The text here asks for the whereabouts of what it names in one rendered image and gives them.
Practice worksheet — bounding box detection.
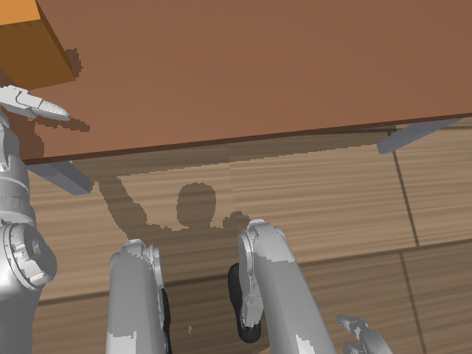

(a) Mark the right robot hand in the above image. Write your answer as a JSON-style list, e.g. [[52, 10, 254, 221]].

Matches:
[[336, 314, 393, 354]]

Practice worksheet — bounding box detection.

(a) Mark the left robot hand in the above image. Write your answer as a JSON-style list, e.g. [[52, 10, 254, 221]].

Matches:
[[0, 84, 71, 121]]

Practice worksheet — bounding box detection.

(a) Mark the coffee table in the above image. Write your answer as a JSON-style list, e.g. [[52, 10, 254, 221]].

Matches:
[[0, 0, 472, 195]]

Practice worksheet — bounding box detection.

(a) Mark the left robot arm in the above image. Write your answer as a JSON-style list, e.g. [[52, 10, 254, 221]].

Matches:
[[0, 110, 57, 354]]

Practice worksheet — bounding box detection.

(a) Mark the right robot foot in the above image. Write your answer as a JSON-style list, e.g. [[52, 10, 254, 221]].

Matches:
[[228, 263, 261, 344]]

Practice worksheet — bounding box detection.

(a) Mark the carton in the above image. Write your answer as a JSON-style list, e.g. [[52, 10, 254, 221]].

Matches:
[[0, 0, 76, 91]]

